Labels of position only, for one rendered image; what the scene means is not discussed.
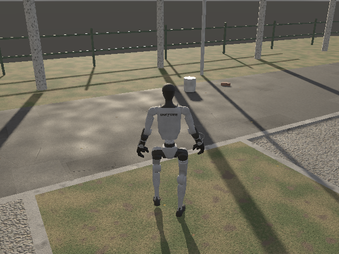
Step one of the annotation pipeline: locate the right robot upper arm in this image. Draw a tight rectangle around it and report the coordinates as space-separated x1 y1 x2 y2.
180 106 196 134

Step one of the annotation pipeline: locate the left robot forearm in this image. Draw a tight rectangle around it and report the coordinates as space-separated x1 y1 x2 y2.
138 128 148 148

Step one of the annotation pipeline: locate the right robot forearm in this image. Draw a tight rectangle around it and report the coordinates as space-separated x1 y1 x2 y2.
192 126 203 146

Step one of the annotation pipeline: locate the left robot thigh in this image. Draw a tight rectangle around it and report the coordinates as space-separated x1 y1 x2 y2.
151 147 163 173

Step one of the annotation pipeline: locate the robot right hand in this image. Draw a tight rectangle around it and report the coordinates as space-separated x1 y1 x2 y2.
193 143 204 155

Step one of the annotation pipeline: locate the robot left hand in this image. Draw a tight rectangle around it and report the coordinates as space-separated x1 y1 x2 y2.
137 147 149 158

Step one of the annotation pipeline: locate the humanoid robot torso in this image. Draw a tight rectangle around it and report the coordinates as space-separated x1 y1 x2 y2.
157 104 181 159

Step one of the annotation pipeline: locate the left robot upper arm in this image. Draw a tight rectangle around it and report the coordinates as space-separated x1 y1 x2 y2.
143 106 158 135

